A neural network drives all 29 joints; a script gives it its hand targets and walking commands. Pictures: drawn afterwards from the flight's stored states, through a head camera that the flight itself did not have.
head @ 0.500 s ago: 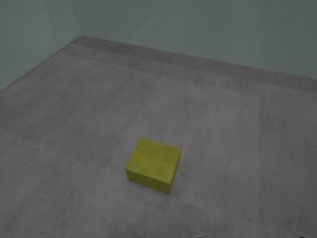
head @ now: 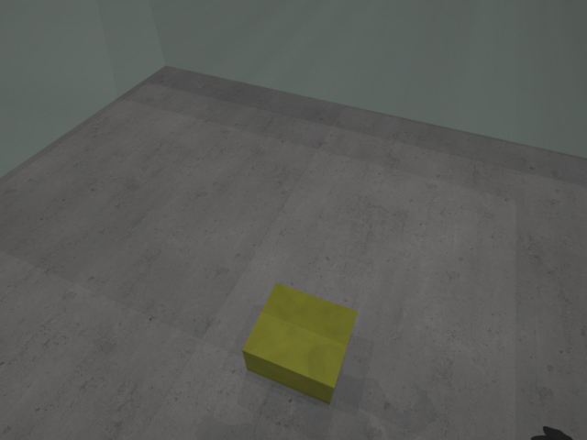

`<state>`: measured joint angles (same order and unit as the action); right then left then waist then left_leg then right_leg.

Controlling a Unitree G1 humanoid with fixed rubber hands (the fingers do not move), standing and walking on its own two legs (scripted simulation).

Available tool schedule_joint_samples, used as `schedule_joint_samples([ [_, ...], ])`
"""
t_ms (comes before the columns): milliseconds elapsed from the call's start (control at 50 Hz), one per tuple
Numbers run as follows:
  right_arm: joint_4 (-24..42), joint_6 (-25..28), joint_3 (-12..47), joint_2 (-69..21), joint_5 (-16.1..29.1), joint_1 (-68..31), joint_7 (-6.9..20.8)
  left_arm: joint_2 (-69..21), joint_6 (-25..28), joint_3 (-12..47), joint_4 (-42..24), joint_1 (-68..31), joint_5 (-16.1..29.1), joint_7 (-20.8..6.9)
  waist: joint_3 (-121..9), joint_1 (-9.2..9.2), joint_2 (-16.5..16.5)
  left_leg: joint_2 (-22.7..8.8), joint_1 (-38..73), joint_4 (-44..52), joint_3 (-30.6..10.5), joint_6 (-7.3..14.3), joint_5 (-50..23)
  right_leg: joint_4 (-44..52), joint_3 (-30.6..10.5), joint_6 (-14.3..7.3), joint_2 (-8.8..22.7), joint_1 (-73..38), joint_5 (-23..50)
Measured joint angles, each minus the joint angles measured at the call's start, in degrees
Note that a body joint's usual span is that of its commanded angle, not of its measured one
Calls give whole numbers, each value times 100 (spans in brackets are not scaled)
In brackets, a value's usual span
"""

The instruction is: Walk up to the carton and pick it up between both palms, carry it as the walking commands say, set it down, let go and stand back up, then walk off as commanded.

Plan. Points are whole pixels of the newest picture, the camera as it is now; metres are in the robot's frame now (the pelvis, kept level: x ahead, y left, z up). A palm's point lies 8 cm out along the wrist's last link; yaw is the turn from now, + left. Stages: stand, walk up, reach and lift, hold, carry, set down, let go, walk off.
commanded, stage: walk up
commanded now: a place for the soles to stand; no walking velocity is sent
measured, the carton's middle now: (301, 340) +0.56 +0.00 -0.67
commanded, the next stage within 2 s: none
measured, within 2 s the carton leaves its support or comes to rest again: neither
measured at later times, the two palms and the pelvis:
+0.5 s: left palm (87, 429) +0.18 +0.30 -0.07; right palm out of the picture +0.16 -0.34 -0.07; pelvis +0.05 -0.01 +0.02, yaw -2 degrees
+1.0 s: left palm out of the picture +0.12 +0.42 -0.04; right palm (549, 436) +0.17 -0.32 -0.08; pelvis +0.06 +0.04 +0.01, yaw -7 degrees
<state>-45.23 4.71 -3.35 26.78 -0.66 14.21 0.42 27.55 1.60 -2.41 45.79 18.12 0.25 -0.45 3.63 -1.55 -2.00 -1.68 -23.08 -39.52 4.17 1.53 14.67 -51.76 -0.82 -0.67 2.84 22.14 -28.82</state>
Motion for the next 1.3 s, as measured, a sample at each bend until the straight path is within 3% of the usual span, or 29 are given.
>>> schedule_joint_samples([
  [60, -47, -29, 87, -21, 8, -157, -52, -122, -1, 58, 162, -118, 20, 26, 50, 108, -43, -51, 115, 20, 19, -8, 116, 67, 61, -48, -20, 134, 89],
  [120, -87, -85, 138, 1, 20, -301, -57, -183, 26, 53, 289, -216, -13, 21, 85, 163, 10, -149, 106, -161, 16, -47, 266, 917, 233, -119, -43, -76, 741],
  [160, -132, -139, 148, -13, 56, -386, -57, -174, 36, 30, 373, -299, -75, 24, 96, 147, 51, -214, 68, -356, 18, -101, 419, 1169, 248, 2, -79, -171, 1138],
  [240, -435, -187, 208, -166, 72, -575, -73, -164, 7, 103, 575, -588, -58, -1, 14, 131, 59, -180, 230, -144, 72, -144, 386, 1154, 189, 206, -46, -211, 1013],
  [520, -1426, -234, 323, -253, 95, -1185, -48, -293, -42, 242, 1235, -1459, 15, -16, -151, 162, 188, -157, 1037, 1154, 148, -229, -120, 2306, 174, 163, -87, -924, 1462],
  [740, -1820, -268, 307, -275, 37, -1221, -27, -416, -73, 248, 1638, -1588, -16, -39, -163, 197, 154, -173, 1479, 1948, 189, -283, -489, 3063, 158, 136, -147, -1329, 1825],
  [800, -1279, -615, 105, -138, -234, -1214, 240, -421, 119, 41, 1411, -1200, -86, 206, -150, 187, 262, -127, 872, 648, -19, -198, 415, 2858, 39, 94, -177, -1106, 1759],
  [840, -824, -797, -46, -13, -303, -1243, 389, -351, 202, -90, 1269, -789, -98, 367, -92, 197, 381, -60, 264, -614, -356, -199, 565, 2698, -89, 83, -183, -950, 1696],
  [880, -455, -880, -194, 99, -322, -1192, 493, -225, 221, -180, 1182, -461, -133, 464, -7, 177, 502, -129, -114, -1215, -546, -263, 608, 2547, -184, 148, -165, -854, 1633],
  [960, 16, -1043, -412, 219, -320, -1007, 621, 120, 254, -323, 896, -5, -259, 550, 113, 64, 600, -263, -405, -1253, -670, -332, 975, 2000, -360, 298, -3, -544, 1343],
  [1040, 409, -1048, -526, 247, -320, -897, 650, 433, 264, -407, 606, 269, -326, 599, 180, -14, 595, -172, -255, -625, -581, -215, 1069, 1364, -608, 347, 256, -145, 979],
  [1100, 635, -901, -533, 203, -395, -725, 600, 550, 212, -389, 482, 238, -266, 696, 268, 38, 522, 10, -172, -448, -401, -175, 505, 167, -811, 81, 267, 352, 366],
  [1140, 700, -867, -453, 82, -350, -588, 562, 473, 203, -331, 433, 157, -180, 773, 328, 96, 488, 25, -74, -507, -253, -140, 567, -762, -634, 25, 53, 670, -39],
  [1180, 733, -853, -381, -12, -316, -422, 509, 352, 233, -259, 391, 127, -129, 745, 335, 208, 479, 26, 118, -374, -126, -18, 628, -908, -221, 35, -69, 738, -70],
  [1260, 710, -797, -290, -48, -234, -61, 377, 107, 273, -186, 278, 91, -168, 560, 272, 354, 519, -34, 427, -228, 121, 59, 717, 95, 465, 34, -341, 303, 88],
  [1300, 654, -752, -241, -39, -152, 95, 305, 51, 312, -175, 141, 75, -220, 480, 205, 347, 520, -73, 456, -399, 220, 20, 886, 1059, 494, -84, -505, -153, 656],
])
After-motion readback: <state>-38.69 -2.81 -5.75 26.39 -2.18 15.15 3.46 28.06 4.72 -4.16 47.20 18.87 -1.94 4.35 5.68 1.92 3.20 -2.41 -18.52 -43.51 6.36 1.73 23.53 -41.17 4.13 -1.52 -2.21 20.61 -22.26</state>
